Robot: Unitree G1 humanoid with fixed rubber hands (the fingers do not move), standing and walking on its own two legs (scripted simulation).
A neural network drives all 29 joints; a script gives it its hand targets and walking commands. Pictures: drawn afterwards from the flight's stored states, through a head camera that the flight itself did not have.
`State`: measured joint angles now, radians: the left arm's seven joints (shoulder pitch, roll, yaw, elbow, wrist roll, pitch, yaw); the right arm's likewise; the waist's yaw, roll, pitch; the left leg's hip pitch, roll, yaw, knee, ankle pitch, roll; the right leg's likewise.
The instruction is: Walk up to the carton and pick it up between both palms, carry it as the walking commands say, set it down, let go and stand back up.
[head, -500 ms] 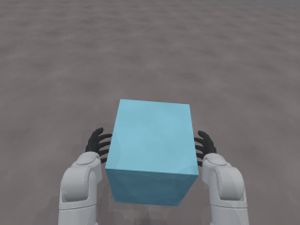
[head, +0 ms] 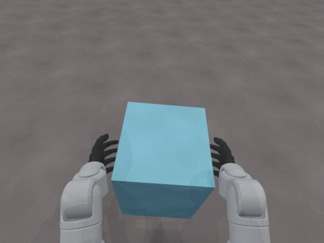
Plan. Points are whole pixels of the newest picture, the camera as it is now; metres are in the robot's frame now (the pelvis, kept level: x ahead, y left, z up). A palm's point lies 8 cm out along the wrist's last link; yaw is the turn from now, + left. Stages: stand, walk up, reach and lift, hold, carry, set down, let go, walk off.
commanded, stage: hold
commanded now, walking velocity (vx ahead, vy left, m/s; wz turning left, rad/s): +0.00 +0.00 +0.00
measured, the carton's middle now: (161, 164) +0.32 +0.01 +0.02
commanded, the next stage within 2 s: set down in 0.64 s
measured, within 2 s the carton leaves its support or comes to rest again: neither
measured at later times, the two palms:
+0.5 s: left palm (106, 180) +0.25 +0.14 +0.05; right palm (225, 181) +0.26 -0.15 +0.04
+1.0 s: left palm (106, 178) +0.28 +0.15 +0.01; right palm (215, 176) +0.29 -0.14 +0.02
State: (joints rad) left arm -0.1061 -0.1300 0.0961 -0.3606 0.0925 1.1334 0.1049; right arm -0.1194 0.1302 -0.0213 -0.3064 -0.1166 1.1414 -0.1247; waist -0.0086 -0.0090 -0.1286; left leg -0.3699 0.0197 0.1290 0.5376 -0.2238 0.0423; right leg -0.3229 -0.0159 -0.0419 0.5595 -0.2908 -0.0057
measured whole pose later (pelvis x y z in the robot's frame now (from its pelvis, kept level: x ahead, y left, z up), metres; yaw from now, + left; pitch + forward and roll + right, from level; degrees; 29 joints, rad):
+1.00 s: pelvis -0.01 +0.00 +0.01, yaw +0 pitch -5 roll +0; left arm -0.30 -0.16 0.25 0.36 0.22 0.61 0.06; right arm -0.30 0.16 -0.27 0.42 -0.25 0.57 -0.04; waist 0.04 -0.04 0.07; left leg -0.20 -0.02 0.03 0.47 -0.19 0.02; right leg -0.15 0.02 0.02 0.49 -0.26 -0.02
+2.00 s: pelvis -0.04 -0.01 -0.07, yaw -1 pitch +28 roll +0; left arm -0.62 -0.18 0.46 0.51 0.27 0.22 0.01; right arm -0.63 0.17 -0.47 0.55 -0.30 0.20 -0.02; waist 0.04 -0.04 -0.05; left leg -1.16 0.00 0.03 0.97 -0.30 0.02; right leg -1.12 0.04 0.02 1.01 -0.38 -0.02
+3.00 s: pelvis -0.06 +0.00 -0.22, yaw -5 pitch +45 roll +0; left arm -0.91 -0.08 0.53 0.54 0.27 0.27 0.01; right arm -0.98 0.08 -0.44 0.62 -0.30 0.29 -0.06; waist 0.06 -0.06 -0.14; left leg -1.86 -0.05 -0.03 1.55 -0.46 -0.01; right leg -1.84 0.12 0.05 1.57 -0.52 0.01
